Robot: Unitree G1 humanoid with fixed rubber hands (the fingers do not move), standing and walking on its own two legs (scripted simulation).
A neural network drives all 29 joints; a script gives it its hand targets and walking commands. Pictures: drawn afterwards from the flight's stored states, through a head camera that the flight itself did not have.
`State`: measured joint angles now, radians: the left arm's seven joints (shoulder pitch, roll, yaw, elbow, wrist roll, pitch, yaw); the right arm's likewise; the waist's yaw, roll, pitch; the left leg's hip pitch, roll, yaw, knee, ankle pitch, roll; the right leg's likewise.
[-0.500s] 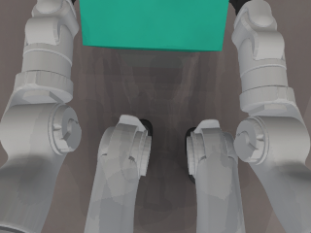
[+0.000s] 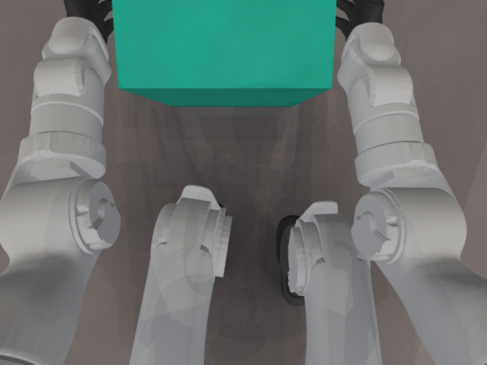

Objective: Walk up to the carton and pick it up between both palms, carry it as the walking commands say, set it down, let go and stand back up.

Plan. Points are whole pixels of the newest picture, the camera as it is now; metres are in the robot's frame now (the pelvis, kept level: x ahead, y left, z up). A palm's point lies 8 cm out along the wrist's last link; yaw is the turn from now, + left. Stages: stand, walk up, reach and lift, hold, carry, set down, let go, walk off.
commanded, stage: set down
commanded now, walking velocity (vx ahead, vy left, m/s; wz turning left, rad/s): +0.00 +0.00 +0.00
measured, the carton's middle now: (229, 36) +0.55 +0.09 -0.24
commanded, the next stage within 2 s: none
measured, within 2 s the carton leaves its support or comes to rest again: neither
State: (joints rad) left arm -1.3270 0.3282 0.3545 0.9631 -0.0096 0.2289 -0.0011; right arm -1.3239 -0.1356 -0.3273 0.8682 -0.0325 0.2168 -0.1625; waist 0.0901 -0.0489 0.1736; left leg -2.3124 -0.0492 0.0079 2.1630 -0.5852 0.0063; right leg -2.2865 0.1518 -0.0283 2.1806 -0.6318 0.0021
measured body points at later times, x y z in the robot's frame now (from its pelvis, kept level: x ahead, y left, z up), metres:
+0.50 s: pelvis -0.01 +0.01 -0.01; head +0.34 +0.04 +0.27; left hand +0.52 +0.26 -0.15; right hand +0.56 -0.08 -0.15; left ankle +0.10 +0.11 -0.34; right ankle +0.09 -0.10 -0.34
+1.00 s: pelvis -0.02 +0.00 -0.01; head +0.34 +0.03 +0.25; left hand +0.52 +0.26 -0.15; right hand +0.56 -0.09 -0.16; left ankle +0.10 +0.11 -0.34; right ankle +0.09 -0.10 -0.34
